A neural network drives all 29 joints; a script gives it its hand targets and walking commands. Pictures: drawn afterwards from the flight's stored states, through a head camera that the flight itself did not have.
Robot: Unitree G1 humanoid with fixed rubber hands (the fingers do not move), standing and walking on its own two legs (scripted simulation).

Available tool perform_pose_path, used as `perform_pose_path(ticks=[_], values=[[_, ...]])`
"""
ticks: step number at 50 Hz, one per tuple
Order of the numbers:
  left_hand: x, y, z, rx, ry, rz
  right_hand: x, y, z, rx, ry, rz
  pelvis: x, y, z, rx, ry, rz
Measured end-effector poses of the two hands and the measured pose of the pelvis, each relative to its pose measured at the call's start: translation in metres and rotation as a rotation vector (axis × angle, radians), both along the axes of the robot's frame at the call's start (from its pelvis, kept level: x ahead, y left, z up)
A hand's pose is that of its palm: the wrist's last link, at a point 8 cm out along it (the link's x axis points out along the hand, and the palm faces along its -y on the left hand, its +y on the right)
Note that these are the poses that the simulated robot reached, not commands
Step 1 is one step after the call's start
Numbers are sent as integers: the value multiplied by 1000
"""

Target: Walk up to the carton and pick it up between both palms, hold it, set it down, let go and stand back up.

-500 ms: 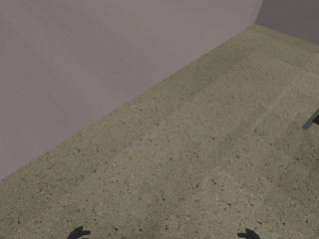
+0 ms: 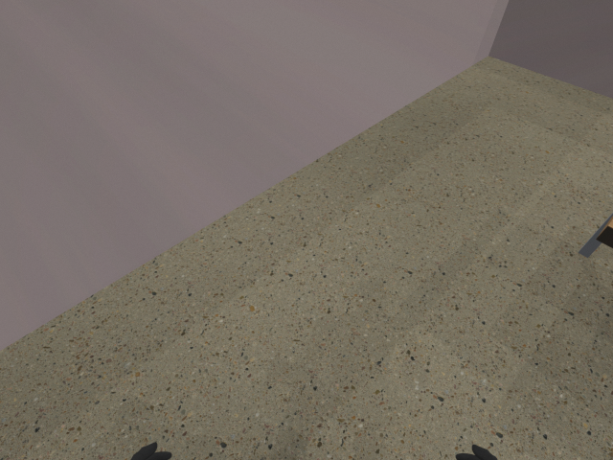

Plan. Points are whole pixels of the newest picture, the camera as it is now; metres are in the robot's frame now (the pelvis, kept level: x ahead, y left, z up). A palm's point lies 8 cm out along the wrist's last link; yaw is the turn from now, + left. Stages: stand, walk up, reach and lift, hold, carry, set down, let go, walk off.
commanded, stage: stand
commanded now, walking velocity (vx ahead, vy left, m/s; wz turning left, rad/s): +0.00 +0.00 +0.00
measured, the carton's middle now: out of the picture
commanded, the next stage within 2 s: walk up in 1.22 s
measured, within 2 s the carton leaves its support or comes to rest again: neither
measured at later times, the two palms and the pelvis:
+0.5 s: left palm out of the picture +0.07 +0.24 -0.11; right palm out of the picture +0.08 -0.24 -0.10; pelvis -0.01 +0.00 +0.00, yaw +0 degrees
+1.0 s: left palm out of the picture +0.05 +0.24 -0.11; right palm out of the picture +0.06 -0.25 -0.11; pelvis -0.01 +0.00 +0.01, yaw +1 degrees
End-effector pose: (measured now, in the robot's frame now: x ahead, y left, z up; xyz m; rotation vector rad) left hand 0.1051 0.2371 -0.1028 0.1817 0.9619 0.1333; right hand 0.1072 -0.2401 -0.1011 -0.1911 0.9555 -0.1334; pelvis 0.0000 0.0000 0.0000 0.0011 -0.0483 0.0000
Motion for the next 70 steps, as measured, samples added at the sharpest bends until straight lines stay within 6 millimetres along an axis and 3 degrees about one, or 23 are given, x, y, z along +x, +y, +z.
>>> perform_pose_path(ticks=[15, 46, 70], values=[[-26, 3, -4, 4, 59, 20, -16, -2, -3, -4, 43, 5, -5, -1, 3, -2, 4, 6], [-51, 3, -8, 6, 112, 34, -46, -7, -7, -10, 112, -13, -11, -3, 6, -3, 5, 15], [-69, 3, -11, 11, 175, 57, -56, -7, -12, -11, 170, -15, -10, -3, 8, -3, 9, 22]])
